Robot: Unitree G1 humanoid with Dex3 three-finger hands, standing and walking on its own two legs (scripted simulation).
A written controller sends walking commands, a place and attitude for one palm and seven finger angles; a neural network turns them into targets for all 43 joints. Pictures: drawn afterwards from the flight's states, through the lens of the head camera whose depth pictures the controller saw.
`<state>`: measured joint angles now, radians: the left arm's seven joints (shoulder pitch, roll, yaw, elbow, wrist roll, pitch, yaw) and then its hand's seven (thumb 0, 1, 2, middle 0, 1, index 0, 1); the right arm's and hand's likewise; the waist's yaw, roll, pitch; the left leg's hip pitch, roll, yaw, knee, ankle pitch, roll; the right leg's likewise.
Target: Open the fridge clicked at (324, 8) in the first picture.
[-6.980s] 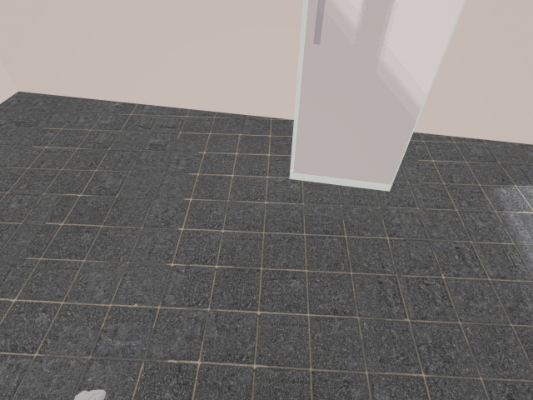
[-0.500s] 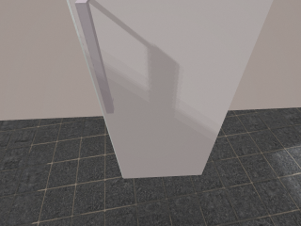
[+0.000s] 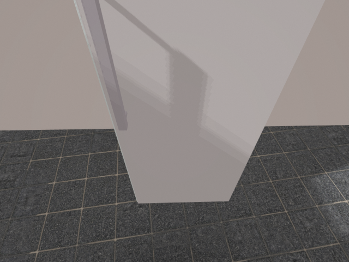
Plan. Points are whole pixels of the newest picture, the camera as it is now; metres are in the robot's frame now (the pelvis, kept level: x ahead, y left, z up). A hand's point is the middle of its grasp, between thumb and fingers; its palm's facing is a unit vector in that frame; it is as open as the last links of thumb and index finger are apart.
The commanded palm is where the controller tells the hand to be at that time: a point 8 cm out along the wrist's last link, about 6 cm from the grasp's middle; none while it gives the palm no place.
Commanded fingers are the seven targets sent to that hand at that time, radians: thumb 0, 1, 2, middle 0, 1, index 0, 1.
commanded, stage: look again from close up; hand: left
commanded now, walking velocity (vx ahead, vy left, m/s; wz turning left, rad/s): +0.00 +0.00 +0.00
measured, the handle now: (112, 72) +0.49 +0.19 +0.18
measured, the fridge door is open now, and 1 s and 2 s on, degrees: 0 0 0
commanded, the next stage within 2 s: raise the hand to about handle height in 0.48 s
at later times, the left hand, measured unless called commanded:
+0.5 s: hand out of the picture +0.03 +0.18 -0.17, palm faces +0.02 -0.97 -0.22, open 7.4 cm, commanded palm none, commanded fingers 0.00 0.90 0.90 -0.20 -0.30 -0.20 -0.30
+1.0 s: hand (92, 256) +0.14 +0.19 -0.04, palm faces +0.16 -0.99 +0.01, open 8.6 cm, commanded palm +0.13 +0.25 -0.01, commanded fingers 0.00 0.39 0.68 -0.24 -0.63 -0.24 -0.63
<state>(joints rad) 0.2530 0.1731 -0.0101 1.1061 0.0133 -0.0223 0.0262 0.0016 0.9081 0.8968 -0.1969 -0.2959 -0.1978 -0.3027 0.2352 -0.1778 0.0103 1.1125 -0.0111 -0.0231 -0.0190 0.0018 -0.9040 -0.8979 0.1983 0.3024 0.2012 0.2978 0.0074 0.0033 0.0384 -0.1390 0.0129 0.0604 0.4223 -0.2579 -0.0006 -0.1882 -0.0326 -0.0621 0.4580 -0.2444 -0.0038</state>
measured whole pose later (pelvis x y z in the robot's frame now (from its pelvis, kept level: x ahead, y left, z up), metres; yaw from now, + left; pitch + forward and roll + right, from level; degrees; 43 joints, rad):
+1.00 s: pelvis -0.03 -0.01 -0.07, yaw +1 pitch +9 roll +0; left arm 0.49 0.18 0.17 0.09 -0.28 -0.45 -0.25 0.01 0.61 0.77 -0.22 -0.49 -0.22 -0.49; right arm 0.15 -0.27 -0.06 0.49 0.03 -0.23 -0.03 0.01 -0.90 -0.90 0.20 0.30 0.20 0.30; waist 0.04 -0.03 -0.11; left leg -0.68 0.03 0.02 1.02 -0.49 -0.02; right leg -0.71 -0.04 -0.08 1.02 -0.47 -0.03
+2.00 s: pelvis -0.01 +0.01 -0.01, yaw +2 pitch +0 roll -1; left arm 0.04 0.38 0.39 0.09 -0.33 0.00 -0.36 -0.01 -0.47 0.31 -0.30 -1.18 -0.30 -1.18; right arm 0.23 -0.24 0.08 0.60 0.06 -0.28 -0.11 0.01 -0.90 -0.90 0.20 0.30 0.21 0.30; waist 0.06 0.04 -0.03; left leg -0.29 0.02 0.01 0.64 -0.35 0.01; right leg -0.29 -0.04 -0.10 0.60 -0.31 0.00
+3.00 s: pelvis -0.01 -0.01 -0.01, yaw +2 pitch -2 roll +0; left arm -0.15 0.40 0.41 0.24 -0.30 0.07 -0.36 -0.02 -0.50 0.30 -0.30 -1.20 -0.30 -1.20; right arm 0.24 -0.26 0.07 0.63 0.08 -0.23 -0.13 0.01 -0.90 -0.90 0.20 0.30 0.21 0.30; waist 0.05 0.05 -0.01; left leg -0.21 0.03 0.02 0.53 -0.29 -0.01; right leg -0.22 -0.02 -0.10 0.51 -0.26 -0.01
